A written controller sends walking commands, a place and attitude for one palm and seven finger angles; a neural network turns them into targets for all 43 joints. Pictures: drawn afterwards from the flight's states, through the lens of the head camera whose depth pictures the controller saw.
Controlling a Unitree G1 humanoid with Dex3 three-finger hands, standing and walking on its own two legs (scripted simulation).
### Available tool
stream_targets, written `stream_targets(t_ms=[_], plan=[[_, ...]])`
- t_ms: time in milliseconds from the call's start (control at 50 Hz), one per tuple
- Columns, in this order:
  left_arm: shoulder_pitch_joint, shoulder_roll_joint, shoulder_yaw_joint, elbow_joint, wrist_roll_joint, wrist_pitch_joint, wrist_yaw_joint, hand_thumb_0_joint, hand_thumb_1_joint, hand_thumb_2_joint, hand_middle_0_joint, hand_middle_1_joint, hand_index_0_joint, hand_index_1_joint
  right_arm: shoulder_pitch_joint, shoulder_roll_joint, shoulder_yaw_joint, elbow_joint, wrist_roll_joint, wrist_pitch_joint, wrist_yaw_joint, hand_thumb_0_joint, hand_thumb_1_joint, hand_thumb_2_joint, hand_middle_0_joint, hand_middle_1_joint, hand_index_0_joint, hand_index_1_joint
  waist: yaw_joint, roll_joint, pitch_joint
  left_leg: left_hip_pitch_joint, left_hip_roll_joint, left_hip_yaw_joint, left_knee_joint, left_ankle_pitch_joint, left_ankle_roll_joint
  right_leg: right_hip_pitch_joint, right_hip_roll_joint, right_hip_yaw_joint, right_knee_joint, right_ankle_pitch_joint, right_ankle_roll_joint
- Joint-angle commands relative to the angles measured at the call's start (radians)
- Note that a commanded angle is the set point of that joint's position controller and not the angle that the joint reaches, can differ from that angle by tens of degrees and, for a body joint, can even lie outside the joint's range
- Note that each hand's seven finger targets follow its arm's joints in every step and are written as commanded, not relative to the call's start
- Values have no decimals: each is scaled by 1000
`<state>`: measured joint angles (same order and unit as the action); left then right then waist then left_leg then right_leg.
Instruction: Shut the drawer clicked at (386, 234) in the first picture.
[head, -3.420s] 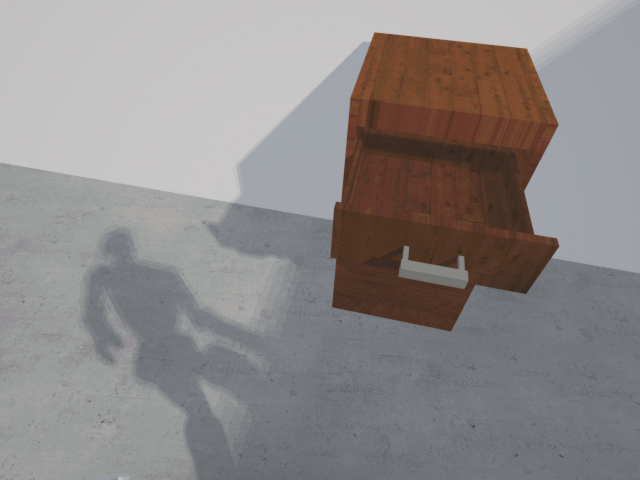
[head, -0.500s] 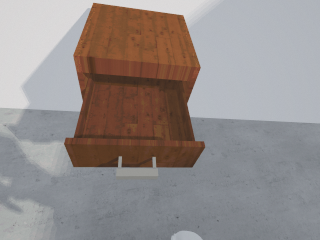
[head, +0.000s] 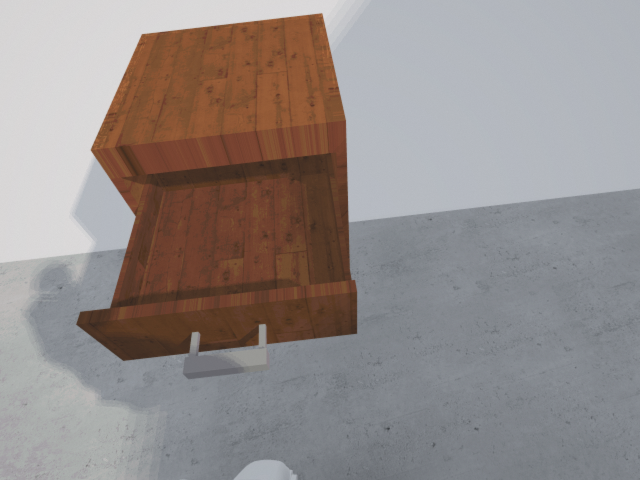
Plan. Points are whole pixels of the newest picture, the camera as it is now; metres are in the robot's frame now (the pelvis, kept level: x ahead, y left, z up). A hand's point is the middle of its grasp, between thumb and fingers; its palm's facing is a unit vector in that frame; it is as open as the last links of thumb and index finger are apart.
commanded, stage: come to a stop and stand still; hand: left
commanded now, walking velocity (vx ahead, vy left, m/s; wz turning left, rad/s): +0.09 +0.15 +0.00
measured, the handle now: (228, 349) +0.30 +0.17 -0.08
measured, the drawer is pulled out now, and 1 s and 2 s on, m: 0.30 0.30 0.30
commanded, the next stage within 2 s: look again from close up in 0.62 s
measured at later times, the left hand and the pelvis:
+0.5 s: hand out of the picture -0.08 +0.24 -0.18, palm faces +0.08 -0.98 -0.18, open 7.4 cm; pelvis -0.07 +0.05 +0.00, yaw +0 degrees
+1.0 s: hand out of the picture -0.02 +0.19 -0.18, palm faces -0.01 -0.96 -0.26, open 7.3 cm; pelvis -0.04 +0.01 -0.02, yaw -1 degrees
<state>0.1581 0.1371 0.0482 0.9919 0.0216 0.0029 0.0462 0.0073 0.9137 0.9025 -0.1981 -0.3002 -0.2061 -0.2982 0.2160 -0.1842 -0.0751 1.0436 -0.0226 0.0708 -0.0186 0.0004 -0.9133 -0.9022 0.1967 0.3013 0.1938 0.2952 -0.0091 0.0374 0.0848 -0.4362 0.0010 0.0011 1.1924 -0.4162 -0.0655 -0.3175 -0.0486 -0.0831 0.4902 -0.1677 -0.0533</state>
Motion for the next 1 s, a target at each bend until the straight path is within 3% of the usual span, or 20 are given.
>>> stream_targets(t_ms=[0, 160, 240, 260, 280, 300, 320, 360, 400, 500, 660, 680, 700, 720, 740, 780, 820, 840, 920, 980], plan=[[115, 202, 52, -38, 3, -4, 22, 0, 900, 900, -200, -300, -200, -300, 101, -57, -12, -32, -6, 9, 11, 0, -900, -900, 200, 300, 200, 300, 28, -170, -126, -53, 28, -48, -17, 78, -10, 155, -260, 261, -211, 165, -88], [94, 257, 64, -66, 31, 14, 6, 0, 900, 900, -200, -300, -200, -300, 162, -45, 7, -36, 1, -15, 28, 0, -900, -900, 200, 300, 200, 300, 34, -254, -83, 197, -7, 86, -480, -55, 35, -5, -227, 302, -380, -403, -70], [67, 218, 47, -39, 19, 33, -1, 0, 900, 900, -200, -300, -200, -300, 369, -15, 26, 43, 1, -39, 15, 0, -900, -900, 200, 300, 200, 300, -43, -184, -58, 452, -61, 145, -841, 65, 84, -148, -109, 203, -321, -506, 32], [76, 181, 36, -35, 12, 36, -4, 0, 900, 900, -200, -300, -200, -300, 375, -22, 31, 41, -5, -44, 6, 0, -900, -900, 200, 300, 200, 300, -45, -105, -28, 424, -12, 79, -936, 29, 101, -176, -55, 159, -194, -491, 48], [87, 110, 27, -38, -1, 38, -6, 0, 900, 900, -200, -300, -200, -300, 352, -68, 26, 23, -17, -55, -1, 0, -900, -900, 200, 300, 200, 300, -41, 119, 19, 305, 142, -145, -1083, -194, 148, -208, 36, 92, 70, -386, 66], [112, 68, 27, -44, -5, 38, -11, 0, 900, 900, -200, -300, -200, -300, 247, -113, 26, -23, -18, -58, -13, 0, -900, -900, 200, 300, 200, 300, -5, 221, 99, 115, 309, -333, -1161, -314, 190, -231, 94, 37, 340, -267, 69], [122, 89, 36, -44, 2, 35, -18, 0, 900, 900, -200, -300, -200, -300, 148, -136, 33, -55, -19, -59, -17, 0, -900, -900, 200, 300, 200, 300, 29, 115, 133, -21, 330, -331, -1179, -276, 217, -205, 76, 115, 517, -215, 56], [204, 110, 44, 6, 18, 36, -30, 0, 900, 900, -200, -300, -200, -300, 48, -83, 50, -47, -6, -89, -17, 0, -900, -900, 200, 300, 200, 300, 91, 134, 63, -9, 241, -233, -1132, -166, 161, -191, 67, 160, 650, -93, 58], [221, 131, 42, 24, 17, 27, -35, 0, 900, 900, -200, -300, -200, -300, 100, -84, 50, -32, 2, -107, -19, 0, -900, -900, 200, 300, 200, 300, 59, 71, 81, 101, 207, -174, -1084, -55, 167, -274, 69, 148, 725, -41, 65], [176, 122, 31, 22, 14, 14, -30, 0, 900, 900, -200, -300, -200, -300, 302, -47, 41, 58, 1, -125, -41, 0, -900, -900, 200, 300, 200, 300, -18, 61, 37, 362, 267, -230, -1013, 110, 203, -412, 31, 149, 654, -74, 70], [142, 41, -11, 48, 3, 11, -24, 0, 900, 900, -200, -300, -200, -300, 332, -24, 47, 114, -5, -121, -51, 0, -900, -900, 200, 300, 200, 300, -33, 114, -25, 362, 250, -134, -884, 651, 235, -137, 16, 54, 243, -208, 65], [157, 27, -11, 53, -1, 9, -21, 0, 900, 900, -200, -300, -200, -300, 317, -32, 46, 115, -5, -117, -51, 0, -900, -900, 200, 300, 200, 300, -23, 128, -37, 346, 257, -129, -866, 665, 234, -89, 15, 48, 200, -211, 60], [232, 90, -24, 133, -1, -4, 6, 0, 900, 900, -200, -300, -200, -300, 163, -117, 37, 44, 9, -120, -22, 0, -900, -900, 200, 300, 200, 300, 35, 173, -14, 81, 270, -84, -752, 479, 193, 70, -64, 96, 201, -106, 3], [284, 88, -38, 93, 3, -4, -6, 0, 900, 900, -200, -300, -200, -300, 109, -35, 51, -11, -3, -103, -6, 0, -900, -900, 200, 300, 200, 300, 68, 52, 40, -33, 149, -30, -799, -90, 141, 68, 12, 46, 78, -268, 11], [304, 80, -31, 84, 10, -13, -9, 0, 900, 900, -200, -300, -200, -300, 132, -37, 52, -14, -7, -107, -2, 0, -900, -900, 200, 300, 200, 300, 53, 117, 3, 43, 93, -17, -763, -15, 129, 40, -4, 108, 66, -205, -6], [271, 105, -34, 105, 5, -49, -8, 0, 900, 900, -200, -300, -200, -300, 229, 40, 77, 1, 0, -116, -2, 0, -900, -900, 200, 300, 200, 300, 9, -25, -128, 129, 45, 13, -652, 154, 102, 103, -99, 204, 17, 36, -42], [224, 106, -38, 97, 0, -52, -6, 0, 900, 900, -200, -300, -200, -300, 281, 39, 76, 10, 11, -127, -2, 0, -900, -900, 200, 300, 200, 300, -28, 26, -197, 234, 60, -4, -676, 424, 90, 158, -77, 113, 126, 354, -19], [215, 101, -31, 99, -7, -53, -3, 0, 900, 900, -200, -300, -200, -300, 276, -7, 67, 24, 13, -120, -10, 0, -900, -900, 200, 300, 200, 300, -25, -46, -210, 255, 97, -11, -644, 550, 94, 169, -49, 88, 150, 361, -4], [195, 84, -36, 104, -12, -44, 3, 0, 900, 900, -200, -300, -200, -300, 229, -18, 68, 21, 11, -100, -23, 0, -900, -900, 200, 300, 200, 300, -21, -89, -19, 222, 85, 12, -657, 536, 78, 101, -69, 101, 99, 469, 3], [188, 103, -33, 99, -14, -45, 2, 0, 900, 900, -200, -300, -200, -300, 201, -17, 70, 21, 8, -92, -22, 0, -900, -900, 200, 300, 200, 300, -20, -56, -10, 252, 78, 21, -688, 450, 70, 104, -78, 122, 67, 499, 2]])
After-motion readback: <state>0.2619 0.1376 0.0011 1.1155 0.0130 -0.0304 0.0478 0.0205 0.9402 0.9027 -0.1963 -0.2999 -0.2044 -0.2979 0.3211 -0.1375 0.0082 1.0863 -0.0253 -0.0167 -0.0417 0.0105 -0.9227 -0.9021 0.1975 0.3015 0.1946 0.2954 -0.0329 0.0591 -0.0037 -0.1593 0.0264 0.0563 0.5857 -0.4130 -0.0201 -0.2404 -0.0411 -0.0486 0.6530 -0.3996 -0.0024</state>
